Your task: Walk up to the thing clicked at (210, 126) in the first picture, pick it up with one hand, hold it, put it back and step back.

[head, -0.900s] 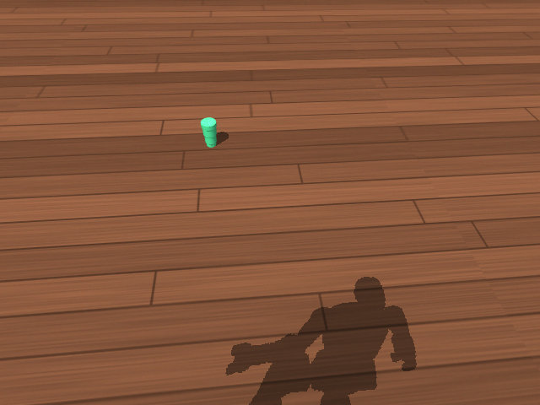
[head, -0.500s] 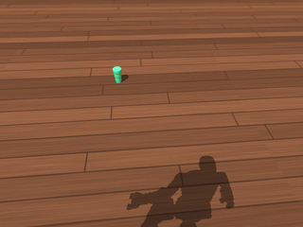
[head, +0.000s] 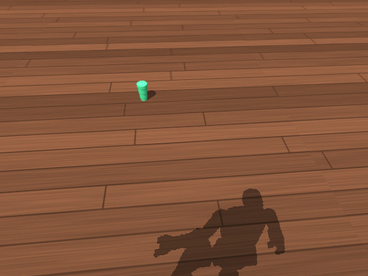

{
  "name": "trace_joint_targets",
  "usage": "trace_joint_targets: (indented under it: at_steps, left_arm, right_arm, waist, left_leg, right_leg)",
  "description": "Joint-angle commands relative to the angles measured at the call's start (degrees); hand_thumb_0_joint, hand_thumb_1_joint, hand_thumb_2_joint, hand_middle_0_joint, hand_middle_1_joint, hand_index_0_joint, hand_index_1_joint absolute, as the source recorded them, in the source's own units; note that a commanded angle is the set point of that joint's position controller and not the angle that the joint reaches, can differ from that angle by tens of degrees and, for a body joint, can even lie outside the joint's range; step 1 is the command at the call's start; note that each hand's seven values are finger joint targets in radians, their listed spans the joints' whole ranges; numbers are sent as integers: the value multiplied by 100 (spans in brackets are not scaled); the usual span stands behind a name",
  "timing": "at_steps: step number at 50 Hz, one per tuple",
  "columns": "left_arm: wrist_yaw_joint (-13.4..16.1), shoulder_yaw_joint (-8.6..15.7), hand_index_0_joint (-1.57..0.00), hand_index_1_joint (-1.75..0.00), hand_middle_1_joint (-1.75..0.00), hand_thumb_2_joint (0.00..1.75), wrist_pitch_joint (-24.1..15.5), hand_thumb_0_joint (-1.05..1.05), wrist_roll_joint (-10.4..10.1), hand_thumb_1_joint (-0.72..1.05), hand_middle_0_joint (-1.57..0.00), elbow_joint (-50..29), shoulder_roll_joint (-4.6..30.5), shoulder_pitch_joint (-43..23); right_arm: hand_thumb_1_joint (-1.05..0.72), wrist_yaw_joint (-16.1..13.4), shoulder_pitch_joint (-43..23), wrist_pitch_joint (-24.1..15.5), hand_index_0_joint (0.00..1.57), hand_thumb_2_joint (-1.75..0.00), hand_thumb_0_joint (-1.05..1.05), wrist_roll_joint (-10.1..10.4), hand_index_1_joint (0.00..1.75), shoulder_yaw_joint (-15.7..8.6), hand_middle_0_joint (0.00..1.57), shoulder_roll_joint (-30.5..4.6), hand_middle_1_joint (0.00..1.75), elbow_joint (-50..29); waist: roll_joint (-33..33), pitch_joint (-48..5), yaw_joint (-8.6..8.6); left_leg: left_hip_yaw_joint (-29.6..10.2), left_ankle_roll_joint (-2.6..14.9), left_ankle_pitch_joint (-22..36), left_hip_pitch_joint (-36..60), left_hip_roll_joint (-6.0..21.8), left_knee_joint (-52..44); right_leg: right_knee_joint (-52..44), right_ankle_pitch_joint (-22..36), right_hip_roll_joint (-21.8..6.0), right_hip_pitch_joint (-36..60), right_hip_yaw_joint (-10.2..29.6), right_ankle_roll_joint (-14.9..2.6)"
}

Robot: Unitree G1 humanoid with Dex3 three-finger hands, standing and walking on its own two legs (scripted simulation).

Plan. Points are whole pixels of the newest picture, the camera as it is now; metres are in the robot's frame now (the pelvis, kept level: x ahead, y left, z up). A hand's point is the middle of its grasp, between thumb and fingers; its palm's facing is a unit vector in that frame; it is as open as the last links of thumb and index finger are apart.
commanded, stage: stand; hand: left
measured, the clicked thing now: (142, 91) +1.57 +0.30 -0.70
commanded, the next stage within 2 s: walk up in 0.22 s
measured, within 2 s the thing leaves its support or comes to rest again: neither
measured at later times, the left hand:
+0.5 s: hand out of the picture +0.06 +0.33 -0.16, palm faces +0.06 -0.93 -0.37, open 7.4 cm
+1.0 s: hand (75, 182) +0.40 +0.33 -0.15, palm faces -0.10 -0.93 -0.35, open 7.4 cm
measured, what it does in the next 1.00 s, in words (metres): walks ahead: left foot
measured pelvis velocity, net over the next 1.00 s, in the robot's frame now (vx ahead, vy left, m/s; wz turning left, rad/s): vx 0.28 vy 0.06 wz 0.01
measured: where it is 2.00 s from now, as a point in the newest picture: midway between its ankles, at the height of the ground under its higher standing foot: (172, 182)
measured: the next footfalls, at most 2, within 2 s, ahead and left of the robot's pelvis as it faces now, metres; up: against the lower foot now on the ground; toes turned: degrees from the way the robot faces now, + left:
left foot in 0.54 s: +0.18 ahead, +0.19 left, +0.00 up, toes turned +8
right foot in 1.02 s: +0.46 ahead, -0.07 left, +0.00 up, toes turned -3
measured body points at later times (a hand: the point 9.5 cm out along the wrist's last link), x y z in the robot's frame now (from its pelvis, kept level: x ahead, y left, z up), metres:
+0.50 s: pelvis +0.05 +0.03 -0.01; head +0.05 +0.04 +0.44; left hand +0.06 +0.37 -0.13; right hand +0.15 -0.30 -0.11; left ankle +0.11 +0.17 -0.73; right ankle +0.00 -0.11 -0.75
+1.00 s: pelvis +0.28 +0.06 -0.02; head +0.30 +0.05 +0.43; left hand +0.41 +0.38 -0.12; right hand +0.27 -0.26 -0.14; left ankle +0.14 +0.19 -0.75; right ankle +0.42 -0.07 -0.74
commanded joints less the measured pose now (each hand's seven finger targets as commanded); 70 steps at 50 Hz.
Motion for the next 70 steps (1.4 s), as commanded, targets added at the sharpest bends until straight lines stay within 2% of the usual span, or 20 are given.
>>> trace_joint_targets:
  at_steps: [1,10,11,17,21,24,27,28,29,30,35,44,48,50,51,52,53,58,66,70]
  left_arm:
    - [77,239,-20,-30,-30,90,-116,0,-24,90,-20,-341,1241,-280]
    - [81,235,-20,-30,-30,90,-110,0,-24,90,-20,-328,1248,-258]
    - [-127,648,-20,-30,-30,90,-222,0,82,90,-20,-628,1875,116]
    - [-218,864,-20,-30,-30,90,-396,0,170,90,-20,-796,2152,898]
    - [-245,836,-20,-30,-30,90,-405,0,168,90,-20,-1292,2114,-111]
    - [-327,790,-20,-30,-30,90,-374,0,119,90,-20,-1420,2039,-85]
    - [-380,636,-20,-30,-30,90,-289,0,128,90,-20,-1491,1677,43]
    - [-377,503,-20,-30,-30,90,-295,0,111,90,-20,-1570,1185,249]
    - [-304,509,-20,-30,-30,90,-299,0,22,90,-20,-1599,1254,226]
    - [-242,542,-20,-30,-30,90,-317,0,57,90,-20,-1597,1703,220]
    - [-404,608,-20,-30,-30,90,-276,0,-28,90,-20,-1131,1822,862]
    - [-594,562,-20,-30,-30,90,-260,0,35,90,-20,-1777,1398,-484]
    - [-551,600,-20,-30,-30,90,-284,0,-17,90,-20,-1745,1319,-412]
    - [-449,744,-20,-30,-30,90,-313,0,-2,90,-20,-1502,1539,640]
    - [-354,888,-20,-30,-30,90,-347,0,40,90,-20,-1340,1848,1507]
    - [-294,1036,-20,-30,-30,90,-386,0,29,90,-20,-1377,2461,1856]
    - [-273,1026,-20,-30,-30,90,-383,0,-119,90,-20,-1488,2500,1622]
    - [-199,753,-20,-30,-30,90,-477,0,-128,90,-20,-1769,1721,618]
    - [-318,782,-20,-30,-30,90,-560,0,4,90,-20,-2100,1951,576]
    - [-309,688,-20,-30,-30,90,-510,0,21,90,-20,-2078,1829,584]
  right_arm:
    - [-90,-98,-211,-103,20,-90,0,16,30,-239,20,-1200,30,-367]
    - [-90,-99,-152,-82,20,-90,0,19,30,-238,20,-1225,30,-350]
    - [-90,71,236,-208,20,-90,0,-63,30,-644,20,-1845,30,-642]
    - [-90,234,-862,-290,20,-90,0,-139,30,-682,20,-1476,30,-1281]
    - [-90,410,60,-312,20,-90,0,-122,30,-806,20,-1600,30,-1139]
    - [-90,457,242,-310,20,-90,0,-152,30,-865,20,-1494,30,-1174]
    - [-90,340,1480,-355,20,-90,0,-178,30,-1043,20,-1723,30,-847]
    - [-90,231,2283,-405,20,-90,0,-232,30,-1193,20,-2258,30,-741]
    - [-90,215,2149,-472,20,-90,0,-201,30,-1197,20,-2698,30,-947]
    - [-90,211,1417,-463,20,-90,0,3,30,-1192,20,-2708,30,-1195]
    - [-90,182,763,-572,20,-90,0,28,30,-833,20,-1925,30,-1502]
    - [-90,191,1333,-591,20,-90,0,56,30,-846,20,-1987,30,-1599]
    - [-90,100,1353,-520,20,-90,0,20,30,-853,20,-1987,30,-1718]
    - [-90,71,1321,-474,20,-90,0,-9,30,-785,20,-1862,30,-1790]
    - [-90,75,1539,-469,20,-90,0,-7,30,-657,20,-1557,30,-1817]
    - [-90,85,1839,-488,20,-90,0,113,30,-552,20,-1213,30,-1996]
    - [-90,27,1526,-467,20,-90,0,91,30,-663,20,-1733,30,-1892]
    - [-90,186,1633,-386,20,-90,0,61,30,-656,20,-1581,30,-1547]
    - [-90,422,679,-442,20,-90,0,-52,30,-746,20,-1436,30,-1881]
    - [-90,327,1456,-534,20,-90,0,-78,30,-868,20,-1616,30,-1611]
  waist:
    - [45,-447,-11]
    - [7,-442,-22]
    - [39,-1085,11]
    - [-474,385,721]
    - [-1004,253,22]
    - [-865,289,-42]
    - [268,-258,-663]
    - [1931,-596,-1021]
    - [1912,-504,-916]
    - [1161,-110,-569]
    - [719,268,-28]
    - [641,370,-385]
    - [584,68,-207]
    - [-21,-627,396]
    - [-783,-1137,753]
    - [-1995,-1516,722]
    - [-1407,-1261,742]
    - [-747,-44,27]
    - [-641,55,135]
    - [35,-401,-355]
  left_leg:
    - [-496,223,765,62,603,-253]
    - [-481,242,623,47,614,-260]
    - [-647,716,-2378,-70,418,324]
    - [-504,356,-1635,-3823,216,3093]
    - [-295,201,-1361,-2219,601,2381]
    - [236,120,-577,-1071,327,1747]
    - [510,225,-607,1423,-82,1192]
    - [-1166,537,-2533,2081,880,184]
    - [-4023,1101,-4151,1363,2162,-1119]
    - [-4233,1461,-4241,603,2468,-1384]
    - [-1200,1151,-1769,-280,1509,-959]
    - [-182,1108,317,307,1245,-763]
    - [-3,995,1582,230,1322,3]
    - [388,793,2392,-33,944,1906]
    - [539,598,1464,-906,613,3442]
    - [665,352,-1152,-2665,-267,5069]
    - [-32,346,-1902,-3182,-63,5550]
    - [-264,325,-740,-2366,482,4517]
    - [177,90,204,-1585,579,1847]
    - [546,240,123,158,158,1406]
  right_leg:
    - [-299,866,-748,107,561,-141]
    - [-349,766,-769,101,594,-141]
    - [272,-2190,-472,337,472,-345]
    - [-1365,-3069,-2407,1122,3081,-1529]
    - [-1158,-2566,-1749,-85,1493,-1152]
    - [-796,-2167,-1290,-1020,684,-950]
    - [1319,-1886,-675,-2501,-47,-735]
    - [3653,-2007,-17,-3329,-436,-494]
    - [4755,-2310,405,-3792,414,-338]
    - [5022,-1901,-62,-3603,991,-375]
    - [3872,-581,-586,-2786,547,8]
    - [1658,563,-611,-2533,-178,-33]
    - [1392,406,-377,-1447,-354,-246]
    - [997,152,-63,128,-513,-416]
    - [923,-373,-429,1291,107,-534]
    - [167,-1223,-2133,2533,3042,-1222]
    - [-307,-1319,-2544,2176,4018,-1666]
    - [-383,121,-1433,-290,1164,-1227]
    - [-579,-1154,-1416,-1106,604,-1215]
    - [972,-198,-1087,-1496,181,-885]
